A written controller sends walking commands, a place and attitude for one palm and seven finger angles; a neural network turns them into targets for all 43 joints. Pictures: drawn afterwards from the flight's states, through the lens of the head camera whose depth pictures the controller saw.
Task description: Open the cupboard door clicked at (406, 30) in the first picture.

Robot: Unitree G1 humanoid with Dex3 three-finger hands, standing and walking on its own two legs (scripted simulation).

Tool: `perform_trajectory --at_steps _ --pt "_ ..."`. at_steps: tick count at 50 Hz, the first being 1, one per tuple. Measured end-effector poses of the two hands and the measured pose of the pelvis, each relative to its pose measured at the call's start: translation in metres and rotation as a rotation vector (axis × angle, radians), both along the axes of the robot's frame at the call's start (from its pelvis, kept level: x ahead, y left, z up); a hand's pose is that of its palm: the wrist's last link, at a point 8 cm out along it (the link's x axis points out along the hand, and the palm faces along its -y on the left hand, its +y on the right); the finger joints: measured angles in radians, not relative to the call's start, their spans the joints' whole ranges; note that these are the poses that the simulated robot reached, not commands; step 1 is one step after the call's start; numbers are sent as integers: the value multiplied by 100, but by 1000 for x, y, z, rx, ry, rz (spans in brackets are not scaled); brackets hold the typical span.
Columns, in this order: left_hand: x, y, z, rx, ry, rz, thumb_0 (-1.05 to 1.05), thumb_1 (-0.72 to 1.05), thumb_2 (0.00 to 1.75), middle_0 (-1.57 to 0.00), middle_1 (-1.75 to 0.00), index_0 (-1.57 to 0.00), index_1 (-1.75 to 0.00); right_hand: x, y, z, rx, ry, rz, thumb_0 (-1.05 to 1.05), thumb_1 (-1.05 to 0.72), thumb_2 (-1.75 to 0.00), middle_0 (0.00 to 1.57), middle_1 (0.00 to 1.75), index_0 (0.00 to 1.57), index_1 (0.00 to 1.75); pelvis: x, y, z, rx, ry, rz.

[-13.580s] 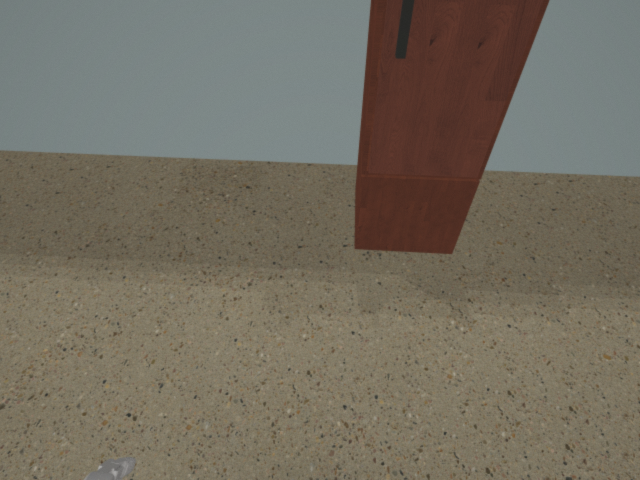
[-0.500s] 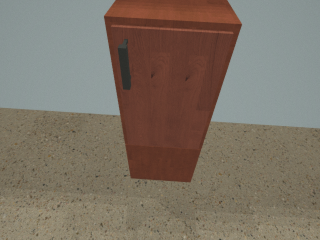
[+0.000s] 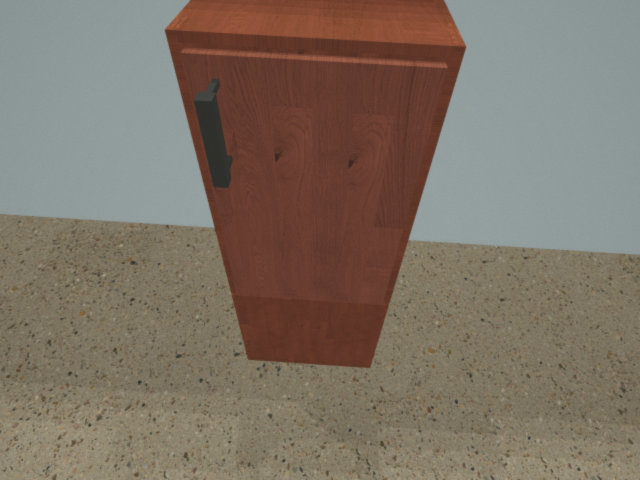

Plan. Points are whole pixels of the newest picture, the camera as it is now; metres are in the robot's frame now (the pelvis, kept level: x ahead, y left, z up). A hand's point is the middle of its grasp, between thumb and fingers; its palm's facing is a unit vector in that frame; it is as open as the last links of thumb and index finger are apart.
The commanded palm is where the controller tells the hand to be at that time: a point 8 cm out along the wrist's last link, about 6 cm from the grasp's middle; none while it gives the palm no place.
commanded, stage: come to a stop and stand still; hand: left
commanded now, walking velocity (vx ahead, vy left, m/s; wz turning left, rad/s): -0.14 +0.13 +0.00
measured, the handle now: (218, 135) +0.55 +0.20 +0.14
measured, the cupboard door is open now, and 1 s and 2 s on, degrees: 0 0 0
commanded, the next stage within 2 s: look again from close up in 0.70 s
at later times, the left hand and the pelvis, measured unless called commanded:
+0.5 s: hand out of the picture -0.03 +0.20 -0.17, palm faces +0.07 -0.98 -0.19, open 7.4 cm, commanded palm none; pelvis -0.05 +0.03 +0.00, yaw +1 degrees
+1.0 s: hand out of the picture -0.07 +0.20 -0.18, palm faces +0.05 -0.98 -0.18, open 7.4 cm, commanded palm none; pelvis -0.05 +0.04 +0.00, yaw +1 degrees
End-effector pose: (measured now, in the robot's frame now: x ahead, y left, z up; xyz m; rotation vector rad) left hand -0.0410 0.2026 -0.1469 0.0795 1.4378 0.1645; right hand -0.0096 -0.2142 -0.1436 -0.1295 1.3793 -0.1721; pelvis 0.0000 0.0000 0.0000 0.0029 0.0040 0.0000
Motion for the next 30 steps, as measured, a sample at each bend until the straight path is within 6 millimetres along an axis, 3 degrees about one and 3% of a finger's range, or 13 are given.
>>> perform_trajectory --at_steps 5,14,21,30 --pt "14 -3 -2 13 -34 -4 1 91 90 -20 -30 -20 -29 13 -8 0 -17 -18 8 1 -93 -90 20 30 20 30 -3 -2 -1 4 -9 1" --pt "14 27 -4 47 -87 -1 1 91 90 -20 -30 -20 -29 22 -4 5 -32 -87 32 1 -93 -90 19 30 20 30 -26 8 -2 6 -33 9" --pt "8 43 2 50 -124 -10 0 91 90 -20 -30 -20 -29 7 7 8 -30 -100 53 0 -94 -90 20 30 20 30 -43 21 1 -5 -32 12" --pt "-19 48 5 37 -79 -10 0 91 90 -20 -30 -20 -29 -26 20 7 -7 -45 49 0 -93 -90 20 30 20 30 -52 31 4 -4 -19 15"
